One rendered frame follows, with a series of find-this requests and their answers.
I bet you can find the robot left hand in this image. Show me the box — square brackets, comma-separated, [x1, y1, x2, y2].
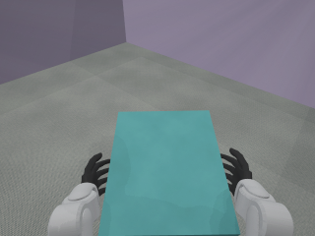
[81, 152, 110, 197]

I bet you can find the right robot forearm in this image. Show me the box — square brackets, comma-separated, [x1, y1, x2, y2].
[234, 179, 294, 236]

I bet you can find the carton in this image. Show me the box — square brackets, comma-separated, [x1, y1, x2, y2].
[97, 110, 241, 236]

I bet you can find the robot right hand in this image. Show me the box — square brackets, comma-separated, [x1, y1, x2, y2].
[220, 147, 252, 196]

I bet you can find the left robot forearm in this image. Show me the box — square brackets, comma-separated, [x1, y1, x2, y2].
[47, 182, 100, 236]

